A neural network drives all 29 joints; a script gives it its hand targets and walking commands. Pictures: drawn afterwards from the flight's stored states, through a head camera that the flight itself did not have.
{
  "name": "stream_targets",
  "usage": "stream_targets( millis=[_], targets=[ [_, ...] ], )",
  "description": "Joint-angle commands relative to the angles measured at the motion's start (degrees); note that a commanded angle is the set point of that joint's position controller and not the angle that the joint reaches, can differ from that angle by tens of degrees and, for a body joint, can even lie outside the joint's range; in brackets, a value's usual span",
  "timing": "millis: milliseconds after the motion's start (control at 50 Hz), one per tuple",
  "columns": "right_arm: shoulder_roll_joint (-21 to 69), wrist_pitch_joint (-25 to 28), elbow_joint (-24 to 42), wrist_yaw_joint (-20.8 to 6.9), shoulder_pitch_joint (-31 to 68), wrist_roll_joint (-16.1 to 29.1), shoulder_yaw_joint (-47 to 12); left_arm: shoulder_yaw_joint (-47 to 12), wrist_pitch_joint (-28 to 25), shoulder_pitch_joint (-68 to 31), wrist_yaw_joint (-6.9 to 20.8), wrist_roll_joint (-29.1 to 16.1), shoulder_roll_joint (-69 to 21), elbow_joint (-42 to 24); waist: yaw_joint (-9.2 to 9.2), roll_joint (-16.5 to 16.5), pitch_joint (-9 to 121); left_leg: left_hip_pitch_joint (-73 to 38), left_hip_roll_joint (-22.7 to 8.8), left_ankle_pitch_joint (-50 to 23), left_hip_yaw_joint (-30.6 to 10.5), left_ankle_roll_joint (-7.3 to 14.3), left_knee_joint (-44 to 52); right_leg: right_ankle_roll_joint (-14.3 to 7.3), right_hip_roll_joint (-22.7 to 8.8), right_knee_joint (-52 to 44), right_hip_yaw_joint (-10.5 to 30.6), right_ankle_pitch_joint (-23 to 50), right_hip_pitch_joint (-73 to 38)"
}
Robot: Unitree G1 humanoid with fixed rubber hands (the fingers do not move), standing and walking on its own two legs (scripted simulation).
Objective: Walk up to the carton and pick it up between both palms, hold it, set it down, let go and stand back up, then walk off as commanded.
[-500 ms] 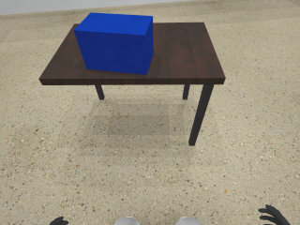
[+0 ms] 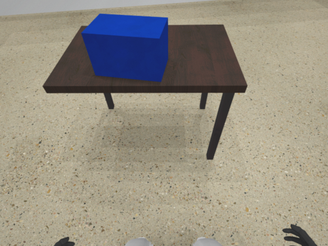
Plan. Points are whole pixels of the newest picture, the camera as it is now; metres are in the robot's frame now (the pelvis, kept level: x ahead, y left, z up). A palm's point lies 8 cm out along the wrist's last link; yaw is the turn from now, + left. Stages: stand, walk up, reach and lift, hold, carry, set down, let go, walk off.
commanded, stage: walk up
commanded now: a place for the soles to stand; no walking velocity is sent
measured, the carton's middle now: (130, 47) +0.87 +0.19 +0.03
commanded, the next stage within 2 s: none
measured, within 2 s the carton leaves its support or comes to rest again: neither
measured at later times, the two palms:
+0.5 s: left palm out of the picture +0.06 +0.34 -0.08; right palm out of the picture +0.14 -0.29 -0.08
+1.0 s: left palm out of the picture +0.06 +0.58 -0.08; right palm (224, 220) +0.20 -0.11 -0.04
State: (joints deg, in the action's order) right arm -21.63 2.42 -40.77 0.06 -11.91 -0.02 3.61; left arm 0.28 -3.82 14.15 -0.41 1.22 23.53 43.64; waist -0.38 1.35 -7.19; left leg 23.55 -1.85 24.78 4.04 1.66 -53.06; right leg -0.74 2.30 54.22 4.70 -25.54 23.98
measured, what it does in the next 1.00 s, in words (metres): steps to the left: left foot, then right foot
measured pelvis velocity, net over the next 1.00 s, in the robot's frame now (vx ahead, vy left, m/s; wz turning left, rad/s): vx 0.06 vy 0.24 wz -0.01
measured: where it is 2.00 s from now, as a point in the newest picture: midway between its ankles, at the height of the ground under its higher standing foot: (78, 236)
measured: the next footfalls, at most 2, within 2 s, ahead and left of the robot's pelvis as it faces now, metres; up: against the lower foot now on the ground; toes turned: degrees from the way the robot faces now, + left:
left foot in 0.66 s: +0.19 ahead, +0.18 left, +0.01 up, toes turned +7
right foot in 0.94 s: +0.15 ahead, +0.06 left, +0.00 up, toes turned +0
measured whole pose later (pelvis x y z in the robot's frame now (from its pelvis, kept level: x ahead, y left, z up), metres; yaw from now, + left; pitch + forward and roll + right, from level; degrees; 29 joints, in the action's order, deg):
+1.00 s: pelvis +0.06 +0.24 +0.01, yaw +0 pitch -5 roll -4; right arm -25.8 -0.3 -42.1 -3.5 -8.2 0.0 11.0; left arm 0.5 -4.2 28.1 -3.0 1.1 27.7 44.6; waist -0.6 -2.7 -6.5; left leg 29.8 5.5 29.0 4.7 -2.4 -72.2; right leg -2.3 -0.5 45.6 1.7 -21.0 20.1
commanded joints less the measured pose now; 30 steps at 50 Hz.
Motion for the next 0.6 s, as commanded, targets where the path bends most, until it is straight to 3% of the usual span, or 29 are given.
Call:
stream_targets(
  millis=[0, 20, 40, 60, 80, 100, 120, 140, 160, 180, 220, 240, 260, 280, 300, 320, 360, 380, 420, 440, 480, 540, 560, 580],
  targets=[
    [-12.13, 0.37, 1.77, 0.17, 5.86, -0.09, 3.43, 6.48, -2.76, 4.01, -1.07, 0.01, 16.85, -0.56, -0.49, 7.11, 9.64, 6.33, 0.43, 0.51, -3.76, 0.77, -0.98, -11.60, -13.17, -25.29, 28.68, 11.10, -6.84],
    [-12.90, 0.28, 1.49, 0.32, 5.60, -0.08, 3.41, 6.43, -2.59, 3.71, -1.13, -0.07, 18.08, -1.41, -0.49, 5.65, 10.66, 5.92, 1.40, 5.61, -6.14, 0.85, -0.33, -15.04, -15.16, -25.05, 33.39, 11.38, -6.15],
    [-12.88, 0.42, 1.15, 0.38, 5.50, -0.10, 3.56, 6.25, -2.28, 1.57, -1.19, 0.03, 18.28, -1.57, 0.19, 5.25, 9.19, 4.65, 1.15, 7.13, -6.86, 1.16, 1.57, -15.20, -15.39, -24.59, 33.31, 11.45, -4.34],
    [-13.34, 0.80, 0.07, 0.38, 3.06, -0.14, 3.61, 5.95, -1.91, -1.10, -1.18, 0.13, 17.84, -1.80, 1.13, 5.14, 9.10, 1.42, 0.42, 3.90, -7.28, 1.23, 6.03, -14.10, -14.01, -22.75, 29.95, 12.05, -2.04],
    [-13.12, 1.31, -0.52, 0.24, 2.98, -0.33, 3.81, 5.30, -1.67, -2.89, -1.14, -0.09, 15.55, -2.23, 2.11, 3.13, 9.30, -4.04, -0.55, -0.94, -8.04, 1.83, 9.56, -12.06, -11.91, -20.72, 24.97, 12.74, 2.51],
    [-14.17, 1.68, -0.42, 0.13, -0.04, -0.74, 4.41, 4.95, -1.41, -4.10, -0.97, -0.45, 14.16, -2.89, 3.95, 0.97, 10.11, -11.46, -3.02, -2.42, -11.66, 3.12, 13.69, -8.12, -8.73, -17.04, 18.70, 9.94, 9.79],
    [-16.23, 1.97, -0.88, 0.24, -2.86, -0.89, 4.83, 4.19, -1.12, -4.94, -0.91, -0.37, 11.51, -2.61, 5.04, -2.64, 11.23, -17.08, -7.82, 2.25, -17.56, 5.48, 19.18, -4.29, -4.27, -11.52, 9.77, 7.94, 14.18],
    [-18.36, 2.28, -1.02, 0.22, -3.48, -0.94, 5.35, 4.51, -0.83, -3.30, -0.99, -0.48, 11.05, -2.16, 4.40, -7.75, 11.03, -14.04, -15.59, 4.38, -26.93, 10.38, 25.68, -2.02, -0.48, -0.73, 1.94, 6.70, 12.26],
    [-18.67, 2.21, -0.14, 0.23, -1.02, -0.88, 5.38, 4.83, -0.67, -1.48, -1.14, -0.56, 12.08, -1.45, 2.70, -7.82, 9.55, -9.56, -20.46, 0.88, -28.93, 13.43, 27.75, -1.03, -0.39, 1.87, -2.55, -1.99, 10.55],
    [-19.38, 1.89, 0.27, -0.10, 1.00, -1.00, 5.53, 5.38, -0.69, 1.17, -1.12, -0.65, 12.91, -1.61, 0.96, -8.43, 9.40, -6.69, -20.68, 0.01, -27.36, 14.29, 26.53, -1.34, -1.33, 1.45, -2.77, -6.37, 7.62],
    [-17.18, 1.44, 0.74, 0.09, 3.98, -1.00, 4.64, 5.55, -1.31, 3.65, -0.79, -0.40, 13.54, -0.46, -0.51, -6.93, 8.19, -0.58, -17.06, -2.34, -21.06, 10.96, 20.96, -3.06, -2.18, -6.27, -0.30, -1.85, 0.69],
    [-16.27, 1.17, 0.99, -0.10, 4.29, -0.86, 4.22, 6.02, -1.78, 5.61, -0.79, 0.16, 13.80, -0.49, -1.40, -6.63, 10.07, 0.33, -13.33, -1.90, -16.89, 7.85, 15.87, -4.71, -3.27, -12.38, 4.18, 3.29, -2.90],
    [-14.11, 0.90, 1.76, -0.09, 5.47, -0.62, 3.68, 6.11, -2.33, 5.56, -1.02, -0.06, 14.97, -0.34, -0.98, -0.12, 9.65, 3.18, -7.48, -3.28, -11.68, 4.47, 10.18, -6.73, -5.99, -19.27, 13.23, 5.99, -3.82],
    [-14.89, 0.14, 4.37, -2.01, 7.92, -2.05, 4.77, 9.43, -4.12, 16.88, -1.33, 0.15, 22.24, 2.59, -5.67, 4.88, 12.83, 19.46, 0.86, 12.71, -4.05, 2.33, -7.55, -10.44, -14.73, -30.39, 31.52, -15.71, -20.81],
    [-14.13, -0.57, 5.97, -2.46, 11.42, -2.82, 4.19, 10.60, -4.60, 19.17, -2.00, -0.38, 25.86, 3.19, -7.19, 8.67, 8.04, 34.69, 2.50, 12.61, -5.48, 1.20, -15.97, -12.63, -19.76, -37.73, 47.64, -25.74, -28.45],
    [-16.19, -1.01, 5.28, -2.54, 12.20, -3.02, 4.64, 10.65, -4.63, 17.74, -2.54, -0.52, 25.44, 2.31, -6.88, 4.15, 4.83, 39.06, 0.20, 8.66, -9.97, 0.86, -18.53, -11.70, -21.15, -39.26, 50.10, -27.44, -27.74],
    [-16.37, -0.99, 4.43, -3.49, 11.09, -3.37, 5.19, 10.65, -4.66, 14.76, -3.51, -0.69, 23.80, 0.70, -5.21, -0.72, 5.05, 36.13, -1.85, 3.58, -10.41, 0.68, -18.62, -10.55, -19.64, -36.17, 45.03, -22.58, -26.39],
    [-16.09, -0.95, 3.71, -3.70, 8.86, -3.88, 5.73, 10.37, -4.81, 12.68, -3.41, -0.38, 21.97, 0.10, -3.26, 0.97, 6.02, 34.53, -2.02, 3.60, -10.03, 0.05, -18.82, -11.68, -18.94, -34.57, 43.25, -17.42, -25.43],
    [-16.20, -0.90, 3.62, -3.95, 7.87, -3.73, 6.48, 10.09, -4.89, 11.90, -3.19, -0.42, 20.98, -0.84, -2.75, 3.60, 7.99, 30.93, -3.78, 3.07, -9.64, -0.46, -17.74, -12.85, -17.26, -31.29, 37.72, -12.38, -24.34],
    [-16.05, -0.86, 3.73, -3.98, 7.59, -3.77, 6.87, 9.85, -4.91, 11.34, -3.23, -0.57, 20.59, -1.13, -2.39, 5.57, 8.26, 29.38, -4.05, 3.25, -8.84, -0.78, -17.30, -15.33, -17.15, -30.14, 35.58, -12.03, -20.79],
    [-16.37, -0.73, 4.44, -4.36, 8.77, -3.69, 7.61, 9.65, -4.84, 10.18, -3.12, 0.01, 20.89, -2.12, -2.81, 9.26, 6.58, 27.16, -4.63, 2.47, -10.04, -0.46, -15.33, -15.94, -17.00, -29.66, 35.36, -15.01, -15.41],
    [-16.91, -0.63, 4.42, -4.93, 7.01, -3.35, 8.53, 9.51, -5.22, 5.37, -3.41, 0.33, 22.64, -3.58, -0.27, 13.35, 2.49, 18.23, -6.24, -0.03, -11.61, 0.15, -10.49, -16.68, -19.26, -29.87, 33.74, -15.89, -0.85],
    [-17.56, -0.43, 3.32, -4.94, 3.92, -3.06, 9.23, 9.43, -5.10, 1.67, -3.37, 0.59, 22.82, -4.53, 2.30, 13.24, 3.35, 10.60, -7.25, 1.19, -14.25, 1.10, -7.47, -16.19, -19.89, -28.20, 32.96, -17.05, 5.97],
    [-17.63, -0.20, 1.52, -5.05, -2.05, -2.67, 9.75, 9.35, -4.67, -2.13, -3.25, 0.83, 23.31, -4.83, 6.08, 13.32, 5.11, -1.13, -7.43, -1.52, -12.37, 1.50, -2.27, -14.64, -18.04, -23.82, 27.86, -17.84, 13.24]
  ],
)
